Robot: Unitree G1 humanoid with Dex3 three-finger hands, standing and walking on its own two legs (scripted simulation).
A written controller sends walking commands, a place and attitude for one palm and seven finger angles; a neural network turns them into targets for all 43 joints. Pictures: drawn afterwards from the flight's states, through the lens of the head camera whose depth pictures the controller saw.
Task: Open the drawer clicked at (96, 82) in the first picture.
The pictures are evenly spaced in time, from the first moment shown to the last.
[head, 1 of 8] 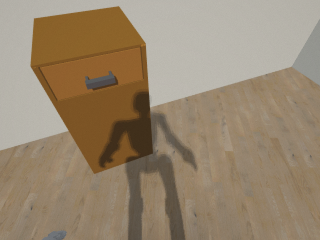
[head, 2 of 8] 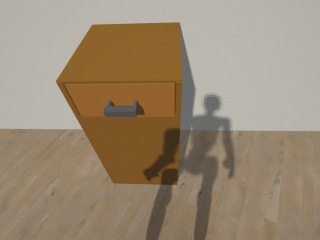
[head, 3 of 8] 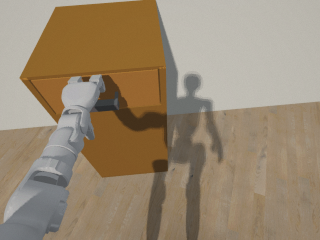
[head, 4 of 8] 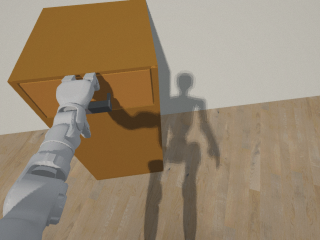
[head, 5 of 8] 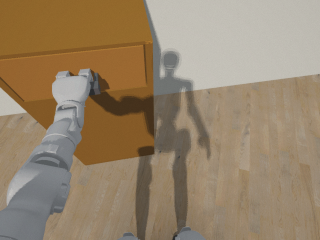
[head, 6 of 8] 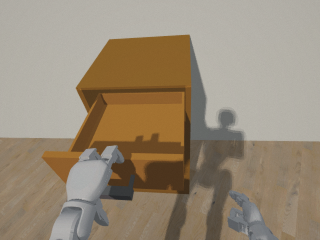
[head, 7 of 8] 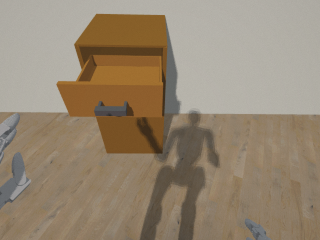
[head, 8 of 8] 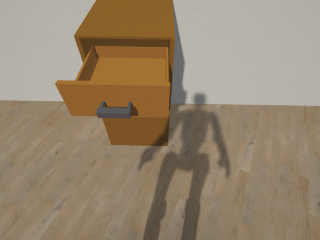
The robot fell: no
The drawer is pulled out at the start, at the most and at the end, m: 0.00 0.30 0.30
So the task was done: yes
